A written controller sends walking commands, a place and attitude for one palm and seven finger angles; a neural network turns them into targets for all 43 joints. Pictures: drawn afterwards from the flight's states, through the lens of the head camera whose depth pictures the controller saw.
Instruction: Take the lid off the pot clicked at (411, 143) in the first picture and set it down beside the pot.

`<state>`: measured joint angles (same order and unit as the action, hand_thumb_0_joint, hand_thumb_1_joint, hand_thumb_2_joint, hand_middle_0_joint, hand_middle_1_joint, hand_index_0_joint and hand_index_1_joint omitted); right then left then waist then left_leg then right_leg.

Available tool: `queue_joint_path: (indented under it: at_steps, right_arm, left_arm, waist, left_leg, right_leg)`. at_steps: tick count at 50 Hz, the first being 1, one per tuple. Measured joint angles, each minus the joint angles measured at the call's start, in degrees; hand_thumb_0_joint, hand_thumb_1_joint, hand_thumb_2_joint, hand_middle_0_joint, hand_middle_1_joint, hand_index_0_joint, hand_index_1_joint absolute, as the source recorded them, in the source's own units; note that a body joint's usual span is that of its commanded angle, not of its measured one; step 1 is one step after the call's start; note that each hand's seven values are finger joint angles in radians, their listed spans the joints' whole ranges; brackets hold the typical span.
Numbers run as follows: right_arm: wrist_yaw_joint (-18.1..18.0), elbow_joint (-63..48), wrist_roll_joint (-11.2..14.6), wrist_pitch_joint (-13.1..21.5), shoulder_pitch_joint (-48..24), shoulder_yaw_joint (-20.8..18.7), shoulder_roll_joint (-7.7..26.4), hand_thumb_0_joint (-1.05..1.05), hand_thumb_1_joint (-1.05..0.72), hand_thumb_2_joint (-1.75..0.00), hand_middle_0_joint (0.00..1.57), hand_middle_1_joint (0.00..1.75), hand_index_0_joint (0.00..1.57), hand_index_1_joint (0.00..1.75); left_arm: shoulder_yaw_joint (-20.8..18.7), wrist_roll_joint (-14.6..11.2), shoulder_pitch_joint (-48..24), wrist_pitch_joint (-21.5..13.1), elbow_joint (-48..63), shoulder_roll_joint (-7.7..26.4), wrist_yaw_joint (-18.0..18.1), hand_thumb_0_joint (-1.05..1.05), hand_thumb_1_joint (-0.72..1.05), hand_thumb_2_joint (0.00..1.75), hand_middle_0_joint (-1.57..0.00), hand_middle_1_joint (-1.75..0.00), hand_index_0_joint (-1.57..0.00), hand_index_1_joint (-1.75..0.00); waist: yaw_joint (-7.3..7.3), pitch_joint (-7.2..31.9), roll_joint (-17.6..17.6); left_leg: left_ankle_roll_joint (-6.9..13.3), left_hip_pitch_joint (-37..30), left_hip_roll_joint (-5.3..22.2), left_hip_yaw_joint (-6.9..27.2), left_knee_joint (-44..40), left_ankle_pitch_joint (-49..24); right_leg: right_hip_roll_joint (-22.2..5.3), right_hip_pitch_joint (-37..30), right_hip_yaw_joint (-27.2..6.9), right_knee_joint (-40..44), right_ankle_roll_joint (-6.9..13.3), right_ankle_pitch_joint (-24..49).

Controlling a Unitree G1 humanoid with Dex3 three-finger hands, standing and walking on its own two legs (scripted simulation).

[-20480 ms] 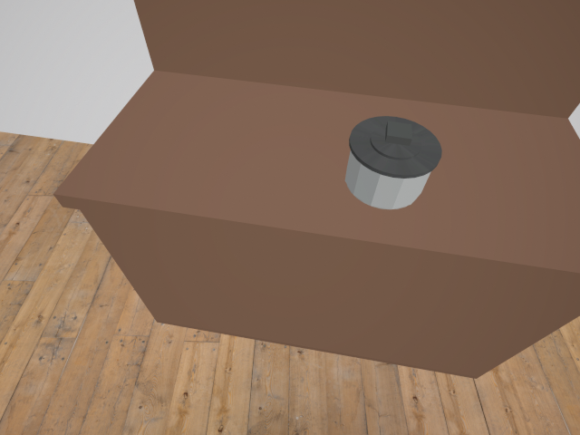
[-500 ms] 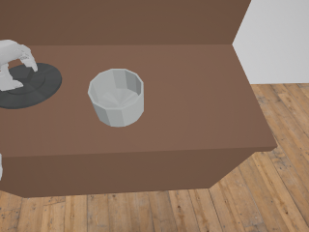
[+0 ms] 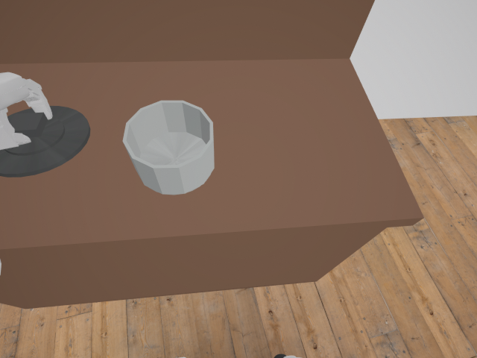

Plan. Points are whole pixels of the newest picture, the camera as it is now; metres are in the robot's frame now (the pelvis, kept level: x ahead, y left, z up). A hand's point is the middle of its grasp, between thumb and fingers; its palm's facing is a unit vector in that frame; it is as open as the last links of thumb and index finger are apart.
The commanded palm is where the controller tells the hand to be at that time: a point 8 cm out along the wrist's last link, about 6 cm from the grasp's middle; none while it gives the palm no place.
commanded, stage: lower the lid onto the table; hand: left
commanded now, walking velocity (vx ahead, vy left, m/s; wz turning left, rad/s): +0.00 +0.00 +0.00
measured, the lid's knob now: (27, 125) +0.49 +0.32 +0.08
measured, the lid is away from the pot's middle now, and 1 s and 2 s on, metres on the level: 0.23 0.22 0.22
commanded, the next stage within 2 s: open the fingers wide in 1.24 s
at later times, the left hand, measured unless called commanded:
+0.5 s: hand (21, 144) +0.46 +0.32 +0.08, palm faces -0.50 -0.12 -0.86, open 8.2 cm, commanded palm +0.50 +0.33 +0.14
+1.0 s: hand (35, 152) +0.46 +0.32 +0.05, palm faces -0.52 -0.11 -0.85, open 8.2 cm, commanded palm +0.52 +0.33 +0.10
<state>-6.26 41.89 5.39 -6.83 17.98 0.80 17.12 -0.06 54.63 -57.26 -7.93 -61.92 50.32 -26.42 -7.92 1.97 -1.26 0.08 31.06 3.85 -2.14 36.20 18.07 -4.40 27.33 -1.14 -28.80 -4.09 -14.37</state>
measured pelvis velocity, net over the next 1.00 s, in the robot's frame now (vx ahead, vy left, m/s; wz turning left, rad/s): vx -0.01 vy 0.00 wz -0.01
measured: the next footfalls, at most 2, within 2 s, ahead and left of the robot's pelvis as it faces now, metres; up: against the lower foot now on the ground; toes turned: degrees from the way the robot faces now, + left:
none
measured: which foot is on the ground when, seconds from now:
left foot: down 0.00-1.00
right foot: down 0.00-1.00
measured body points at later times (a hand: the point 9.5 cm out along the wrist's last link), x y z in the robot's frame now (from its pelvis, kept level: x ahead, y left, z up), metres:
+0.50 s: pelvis +0.00 +0.00 -0.01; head +0.10 +0.01 +0.43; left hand +0.48 +0.33 +0.12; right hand +0.02 -0.29 -0.12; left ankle -0.01 +0.12 -0.73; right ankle -0.01 -0.19 -0.73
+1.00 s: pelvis -0.01 +0.00 -0.01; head +0.11 +0.01 +0.42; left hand +0.48 +0.32 +0.09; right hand -0.02 -0.29 -0.13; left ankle -0.01 +0.12 -0.73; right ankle -0.01 -0.19 -0.73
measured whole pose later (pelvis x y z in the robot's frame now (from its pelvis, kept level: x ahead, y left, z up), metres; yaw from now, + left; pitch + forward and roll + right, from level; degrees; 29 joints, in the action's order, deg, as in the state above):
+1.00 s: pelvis -0.01 +0.00 -0.01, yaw -1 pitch +17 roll -3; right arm -7.3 41.9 5.3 -7.6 18.8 1.2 17.0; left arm -1.7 56.4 -54.8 -11.0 -64.8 51.1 -22.5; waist -9.6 2.8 -1.2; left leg 0.0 39.5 4.6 -1.9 43.1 20.6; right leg -3.7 36.0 -1.6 -35.9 -4.4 -16.9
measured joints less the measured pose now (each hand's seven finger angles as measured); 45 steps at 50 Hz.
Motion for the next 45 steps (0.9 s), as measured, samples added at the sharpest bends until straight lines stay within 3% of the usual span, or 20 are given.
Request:
queue_joint_path:
  at_steps: [12, 20, 45]
  right_arm:
    - [0.3, -0.3, -0.2, -0.9, -0.1, -0.2, -0.3, 0.0, -0.91, -0.9, 0.21, 0.3, 0.2, 0.3]
    - [0.1, -0.2, -0.2, -1.4, -0.4, -0.4, -0.3, 0.0, -0.91, -0.9, 0.21, 0.3, 0.2, 0.3]
    - [-1.0, 0.0, -0.1, -0.8, 0.6, 0.2, -0.1, 0.0, -0.91, -0.9, 0.21, 0.3, 0.2, 0.3]
  left_arm:
    - [-2.0, 0.9, 0.9, -0.2, -0.8, 0.5, 1.0, -0.02, 0.28, 0.89, -1.0, -1.13, -0.47, -0.88]
    - [-0.8, 0.5, 1.8, -0.7, -0.4, -0.1, 1.0, -0.02, 0.28, 0.89, -1.0, -1.13, -0.47, -0.88]
    - [-1.4, 1.1, 2.7, -2.7, -2.3, 0.6, 3.4, -0.02, 0.28, 0.89, -1.0, -1.13, -0.47, -0.87]
  waist:
    - [-0.28, 0.5, 0.0]
    - [0.12, 0.7, 0.0]
    - [-1.24, 0.9, 0.0]
  left_leg:
    - [0.0, 1.7, 0.1, -0.1, 1.0, 0.6]
    - [-0.1, 2.8, 0.2, 0.2, 2.0, 1.0]
    - [-0.1, 7.2, 0.7, 0.3, 5.9, 2.2]
  right_leg:
    - [0.1, 1.8, -0.2, -1.1, -0.2, -0.6]
    - [0.2, 2.8, 0.1, -2.1, -0.2, -1.1]
    - [0.6, 7.4, -0.3, -6.2, -0.3, -2.3]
